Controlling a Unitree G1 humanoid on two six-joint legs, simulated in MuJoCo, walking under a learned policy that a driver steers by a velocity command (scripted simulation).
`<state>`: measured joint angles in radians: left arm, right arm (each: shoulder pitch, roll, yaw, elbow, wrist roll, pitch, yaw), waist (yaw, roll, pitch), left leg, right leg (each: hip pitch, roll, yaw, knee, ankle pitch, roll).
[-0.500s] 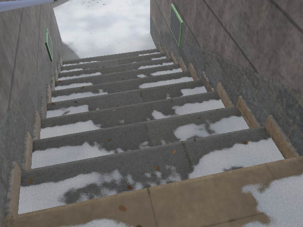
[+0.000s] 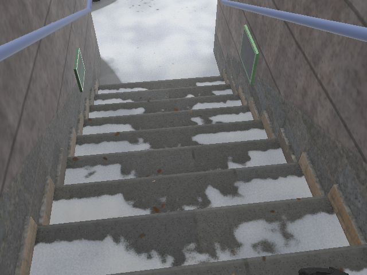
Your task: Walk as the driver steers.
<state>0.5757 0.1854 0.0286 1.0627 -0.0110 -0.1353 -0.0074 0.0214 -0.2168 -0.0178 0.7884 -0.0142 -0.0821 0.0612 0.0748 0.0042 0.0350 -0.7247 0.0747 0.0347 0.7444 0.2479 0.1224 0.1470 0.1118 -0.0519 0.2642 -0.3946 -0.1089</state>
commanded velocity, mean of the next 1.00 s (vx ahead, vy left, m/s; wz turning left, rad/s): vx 0.47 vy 0.00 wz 0.00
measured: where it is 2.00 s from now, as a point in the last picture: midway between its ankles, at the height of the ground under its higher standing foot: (182, 176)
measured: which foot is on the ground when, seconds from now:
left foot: up 0.00-0.06, down 0.08-0.36, up 0.38-1.00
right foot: down 0.00-0.10, up 0.12-0.40, down 0.42-1.00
